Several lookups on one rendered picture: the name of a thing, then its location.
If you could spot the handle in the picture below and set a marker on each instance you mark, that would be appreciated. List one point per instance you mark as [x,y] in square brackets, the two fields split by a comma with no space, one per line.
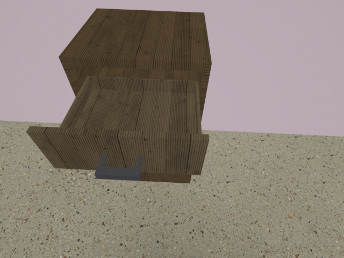
[114,173]

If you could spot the drawer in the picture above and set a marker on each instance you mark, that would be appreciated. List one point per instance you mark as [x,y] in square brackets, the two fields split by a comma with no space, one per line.
[125,118]

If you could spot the cabinet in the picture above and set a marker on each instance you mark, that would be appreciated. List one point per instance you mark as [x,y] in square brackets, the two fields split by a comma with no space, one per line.
[168,45]

